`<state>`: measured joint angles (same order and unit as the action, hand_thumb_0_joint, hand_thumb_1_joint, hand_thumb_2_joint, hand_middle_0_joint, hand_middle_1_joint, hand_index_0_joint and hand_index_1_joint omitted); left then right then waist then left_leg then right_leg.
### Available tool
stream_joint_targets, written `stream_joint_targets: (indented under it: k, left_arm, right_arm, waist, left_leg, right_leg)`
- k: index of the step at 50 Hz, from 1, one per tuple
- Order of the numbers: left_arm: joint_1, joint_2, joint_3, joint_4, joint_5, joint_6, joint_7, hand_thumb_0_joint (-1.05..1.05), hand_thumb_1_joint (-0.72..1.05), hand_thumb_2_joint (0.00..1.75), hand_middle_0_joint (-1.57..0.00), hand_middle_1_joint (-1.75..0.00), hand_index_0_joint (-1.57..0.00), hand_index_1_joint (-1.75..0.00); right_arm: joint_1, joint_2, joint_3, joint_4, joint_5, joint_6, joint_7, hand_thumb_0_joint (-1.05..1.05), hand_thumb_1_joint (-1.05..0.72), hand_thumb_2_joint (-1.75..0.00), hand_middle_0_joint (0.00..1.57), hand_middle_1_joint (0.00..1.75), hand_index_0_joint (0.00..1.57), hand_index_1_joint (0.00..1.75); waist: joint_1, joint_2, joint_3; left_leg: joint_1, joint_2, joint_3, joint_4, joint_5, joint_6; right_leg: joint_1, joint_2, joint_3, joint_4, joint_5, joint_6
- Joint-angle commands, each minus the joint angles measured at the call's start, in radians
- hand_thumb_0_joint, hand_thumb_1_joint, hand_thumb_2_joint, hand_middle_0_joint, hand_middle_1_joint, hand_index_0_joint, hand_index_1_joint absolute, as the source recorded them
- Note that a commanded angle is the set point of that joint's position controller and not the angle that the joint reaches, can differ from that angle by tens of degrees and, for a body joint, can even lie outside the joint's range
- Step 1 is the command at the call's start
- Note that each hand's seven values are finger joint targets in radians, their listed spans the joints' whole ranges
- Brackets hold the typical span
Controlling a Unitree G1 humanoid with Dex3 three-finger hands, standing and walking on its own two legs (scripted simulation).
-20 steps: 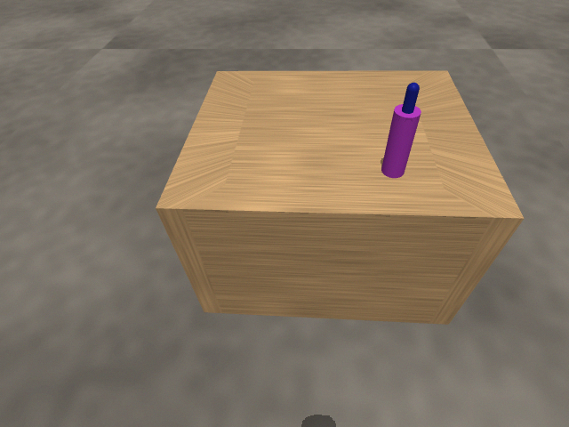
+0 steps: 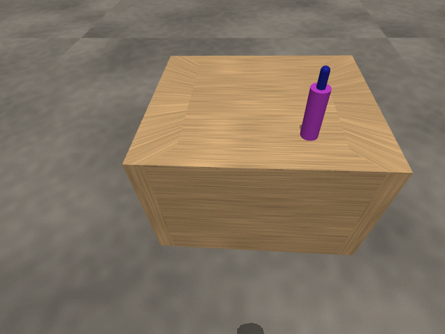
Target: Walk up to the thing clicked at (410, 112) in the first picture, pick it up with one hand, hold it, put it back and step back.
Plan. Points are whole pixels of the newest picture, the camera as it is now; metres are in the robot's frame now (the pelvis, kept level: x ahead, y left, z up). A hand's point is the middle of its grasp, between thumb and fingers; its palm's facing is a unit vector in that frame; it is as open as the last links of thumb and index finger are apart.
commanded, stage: stand
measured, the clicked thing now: (316, 104) +0.80 -0.28 -0.05
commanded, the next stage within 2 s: walk up in 0.72 s
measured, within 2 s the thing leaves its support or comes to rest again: neither
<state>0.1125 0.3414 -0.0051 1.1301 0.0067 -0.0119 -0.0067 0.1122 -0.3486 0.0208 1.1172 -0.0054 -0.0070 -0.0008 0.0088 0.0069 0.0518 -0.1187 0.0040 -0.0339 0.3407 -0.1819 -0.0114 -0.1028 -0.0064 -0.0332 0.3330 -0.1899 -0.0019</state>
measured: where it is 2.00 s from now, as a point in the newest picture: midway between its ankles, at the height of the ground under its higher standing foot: outside the picture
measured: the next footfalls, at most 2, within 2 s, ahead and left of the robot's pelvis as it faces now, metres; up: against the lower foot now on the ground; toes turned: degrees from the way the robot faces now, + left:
left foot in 1.04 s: +0.19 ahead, +0.24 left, +0.00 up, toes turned -4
right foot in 1.38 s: +0.25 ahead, +0.02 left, +0.00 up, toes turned -14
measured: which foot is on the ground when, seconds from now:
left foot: down 0.00-0.74, up 0.76-1.00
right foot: down 0.00-1.00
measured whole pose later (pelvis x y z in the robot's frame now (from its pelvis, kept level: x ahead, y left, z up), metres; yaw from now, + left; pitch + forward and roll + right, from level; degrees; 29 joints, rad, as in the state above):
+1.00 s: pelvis +0.05 +0.06 -0.02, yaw -4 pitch -2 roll -2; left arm 0.38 0.40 0.08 0.98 0.03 -0.06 0.02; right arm 0.19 -0.47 -0.12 0.89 -0.08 0.07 0.10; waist 0.03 0.08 0.09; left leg -0.43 0.10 -0.08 0.76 -0.39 -0.01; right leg -0.12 -0.04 0.06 0.46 -0.32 0.04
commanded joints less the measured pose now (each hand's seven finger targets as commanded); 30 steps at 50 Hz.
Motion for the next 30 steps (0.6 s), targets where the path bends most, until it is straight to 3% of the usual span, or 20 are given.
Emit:
stream_joint_targets:
  k: [1,12,20,22,28,30]
  left_arm:
    - [-0.036,0.217,0.044,-0.057,0.002,-0.019,0.016,0.0,0.9,0.9,-0.2,-0.3,-0.2,-0.3]
    - [-0.033,0.214,0.042,-0.06,0.002,-0.02,0.018,0.0,0.9,0.9,-0.2,-0.3,-0.2,-0.3]
    - [-0.031,0.213,0.043,-0.06,0.002,-0.019,0.017,0.0,0.9,0.9,-0.2,-0.3,-0.2,-0.3]
    - [-0.039,0.218,0.045,-0.063,0.004,-0.02,0.017,0.0,0.9,0.9,-0.2,-0.3,-0.2,-0.3]
    - [-0.039,0.214,0.045,-0.062,0.004,-0.018,0.017,0.0,0.9,0.9,-0.2,-0.3,-0.2,-0.3]
    - [-0.021,0.211,0.044,-0.058,0.001,-0.017,0.015,0.0,0.9,0.9,-0.2,-0.3,-0.2,-0.3]
  right_arm:
    - [-0.037,-0.206,-0.044,-0.055,-0.003,-0.023,-0.011,0.0,-0.9,-0.9,0.2,0.3,0.2,0.3]
    - [-0.04,-0.211,-0.046,-0.054,-0.001,-0.024,-0.013,0.0,-0.9,-0.9,0.2,0.3,0.2,0.3]
    - [-0.046,-0.211,-0.047,-0.054,-0.002,-0.024,-0.014,0.0,-0.9,-0.9,0.2,0.3,0.2,0.3]
    - [-0.034,-0.206,-0.045,-0.053,-0.003,-0.025,-0.013,0.0,-0.9,-0.9,0.2,0.3,0.2,0.3]
    - [-0.029,-0.206,-0.044,-0.053,-0.003,-0.024,-0.013,0.0,-0.9,-0.9,0.2,0.3,0.2,0.3]
    - [-0.044,-0.215,-0.047,-0.054,-0.003,-0.025,-0.012,0.0,-0.9,-0.9,0.2,0.3,0.2,0.3]
  waist:
    - [-0.003,-0.005,-0.061]
    - [-0.004,-0.003,-0.085]
    - [0.0,-0.006,-0.067]
    - [-0.006,-0.007,-0.081]
    - [-0.007,-0.007,-0.055]
    - [0.003,0.009,-0.055]
  left_leg:
    - [-0.015,0.114,-0.086,-0.058,0.13,0.032]
    - [0.01,0.12,-0.082,-0.044,0.198,0.035]
    - [0.015,0.118,-0.081,-0.052,0.158,0.033]
    - [0.007,0.122,-0.081,-0.055,0.19,0.032]
    - [-0.01,0.12,-0.082,-0.068,0.159,0.033]
    - [-0.002,0.117,-0.083,-0.07,0.136,0.033]
  right_leg:
    - [0.015,-0.125,0.103,-0.054,0.105,-0.021]
    - [0.04,-0.13,0.101,-0.049,0.185,-0.022]
    - [0.013,-0.128,0.105,-0.064,0.132,-0.024]
    - [0.039,-0.13,0.105,-0.05,0.167,-0.024]
    - [0.031,-0.127,0.103,-0.055,0.139,-0.022]
    - [0.023,-0.125,0.103,-0.062,0.114,-0.021]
